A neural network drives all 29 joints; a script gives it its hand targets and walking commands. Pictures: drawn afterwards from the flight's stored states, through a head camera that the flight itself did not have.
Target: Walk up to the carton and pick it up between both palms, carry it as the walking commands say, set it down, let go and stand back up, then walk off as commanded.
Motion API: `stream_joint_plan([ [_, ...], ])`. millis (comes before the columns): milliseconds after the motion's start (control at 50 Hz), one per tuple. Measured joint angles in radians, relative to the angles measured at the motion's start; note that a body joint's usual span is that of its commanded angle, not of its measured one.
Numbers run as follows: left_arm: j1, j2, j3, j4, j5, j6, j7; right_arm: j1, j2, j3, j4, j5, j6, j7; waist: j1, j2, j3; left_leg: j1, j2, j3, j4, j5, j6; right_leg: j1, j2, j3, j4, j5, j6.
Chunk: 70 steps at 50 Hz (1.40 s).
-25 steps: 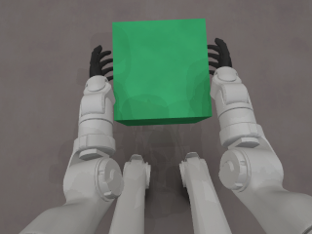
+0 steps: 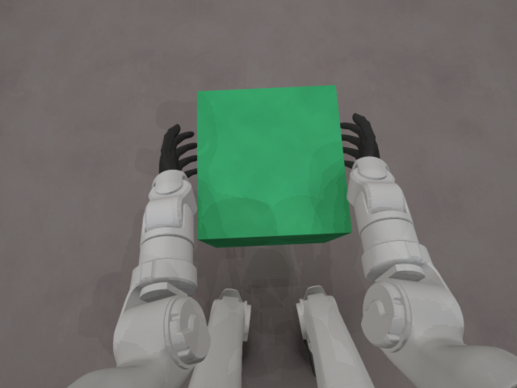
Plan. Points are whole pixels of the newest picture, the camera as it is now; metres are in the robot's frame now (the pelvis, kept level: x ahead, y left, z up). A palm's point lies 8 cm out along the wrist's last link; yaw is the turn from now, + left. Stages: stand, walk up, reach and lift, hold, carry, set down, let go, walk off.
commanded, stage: reach and lift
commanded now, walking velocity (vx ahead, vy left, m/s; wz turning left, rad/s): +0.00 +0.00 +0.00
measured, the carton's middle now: (268, 176) +0.45 +0.00 -0.12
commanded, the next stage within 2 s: none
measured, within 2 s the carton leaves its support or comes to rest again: neither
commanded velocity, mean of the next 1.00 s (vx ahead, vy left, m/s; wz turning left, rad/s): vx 0.00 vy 0.00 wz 0.00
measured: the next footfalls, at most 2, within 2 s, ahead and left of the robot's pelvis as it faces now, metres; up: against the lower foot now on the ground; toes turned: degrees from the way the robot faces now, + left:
none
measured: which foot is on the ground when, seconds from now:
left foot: down 0.00-1.00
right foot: down 0.00-1.00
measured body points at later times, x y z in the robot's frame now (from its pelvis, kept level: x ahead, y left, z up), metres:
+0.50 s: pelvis +0.02 +0.00 +0.07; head +0.17 -0.01 +0.49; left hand +0.42 +0.16 +0.02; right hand +0.43 -0.15 +0.02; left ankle +0.07 +0.14 -0.58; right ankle +0.07 -0.13 -0.58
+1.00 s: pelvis +0.04 +0.00 +0.13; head +0.14 +0.00 +0.56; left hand +0.39 +0.16 +0.09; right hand +0.41 -0.15 +0.09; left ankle +0.07 +0.14 -0.58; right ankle +0.07 -0.13 -0.58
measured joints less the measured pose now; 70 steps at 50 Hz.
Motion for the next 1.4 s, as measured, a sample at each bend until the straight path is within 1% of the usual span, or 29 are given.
stream_joint_plan([
  [300, 0.115, -0.026, -0.012, -0.031, 0.001, -0.018, -0.009, 0.121, 0.045, 0.018, -0.049, 0.001, -0.014, -0.007, 0.003, -0.002, 0.001, 0.193, 0.012, -0.014, -0.167, 0.038, 0.002, 0.192, -0.006, -0.001, -0.166, 0.037, -0.014],
  [420, 0.155, -0.033, -0.014, -0.044, 0.007, -0.019, -0.028, 0.163, 0.058, 0.021, -0.067, -0.004, -0.015, -0.001, 0.002, 0.000, 0.007, 0.277, 0.016, -0.019, -0.244, 0.060, 0.005, 0.278, -0.011, -0.002, -0.244, 0.059, -0.018],
  [520, 0.188, -0.038, -0.015, -0.063, 0.015, -0.015, -0.055, 0.195, 0.064, 0.019, -0.083, -0.011, -0.013, 0.024, -0.001, 0.001, 0.017, 0.353, 0.021, -0.023, -0.315, 0.083, 0.009, 0.356, -0.015, -0.001, -0.317, 0.083, -0.019],
  [660, 0.238, -0.049, -0.018, -0.103, 0.035, 0.000, -0.096, 0.240, 0.069, 0.011, -0.120, -0.030, 0.001, 0.085, -0.009, 0.002, 0.043, 0.473, 0.026, -0.025, -0.422, 0.121, 0.015, 0.478, -0.025, 0.001, -0.426, 0.120, -0.021],
  [760, 0.272, -0.062, -0.021, -0.136, 0.048, 0.013, -0.107, 0.270, 0.074, 0.008, -0.149, -0.048, 0.015, 0.131, -0.013, 0.000, 0.069, 0.562, 0.029, -0.024, -0.496, 0.148, 0.019, 0.567, -0.032, 0.005, -0.498, 0.144, -0.021],
  [840, 0.296, -0.069, -0.027, -0.160, 0.052, 0.025, -0.112, 0.293, 0.079, 0.010, -0.173, -0.059, 0.027, 0.154, -0.013, -0.001, 0.089, 0.628, 0.031, -0.021, -0.546, 0.165, 0.023, 0.631, -0.037, 0.008, -0.545, 0.160, -0.020],
  [920, 0.319, -0.074, -0.038, -0.181, 0.052, 0.039, -0.115, 0.315, 0.084, 0.017, -0.195, -0.067, 0.040, 0.160, -0.011, -0.001, 0.106, 0.690, 0.033, -0.020, -0.592, 0.179, 0.025, 0.692, -0.042, 0.010, -0.589, 0.173, -0.021],
  [1080, 0.368, -0.082, -0.069, -0.211, 0.050, 0.068, -0.117, 0.365, 0.090, 0.037, -0.227, -0.068, 0.066, 0.154, -0.007, -0.002, 0.125, 0.824, 0.038, -0.019, -0.687, 0.207, 0.030, 0.825, -0.051, 0.011, -0.681, 0.199, -0.023],
  [1220, 0.417, -0.084, -0.093, -0.231, 0.048, 0.102, -0.117, 0.411, 0.088, 0.055, -0.244, -0.066, 0.097, 0.176, -0.006, -0.004, 0.129, 0.955, 0.045, -0.020, -0.775, 0.231, 0.034, 0.956, -0.057, 0.010, -0.768, 0.222, -0.026],
  [1400, 0.470, -0.070, -0.132, -0.253, 0.040, 0.158, -0.119, 0.472, 0.093, 0.090, -0.277, -0.057, 0.150, 0.178, -0.006, -0.003, 0.146, 1.124, 0.053, -0.018, -0.867, 0.252, 0.038, 1.126, -0.064, 0.009, -0.863, 0.244, -0.029],
])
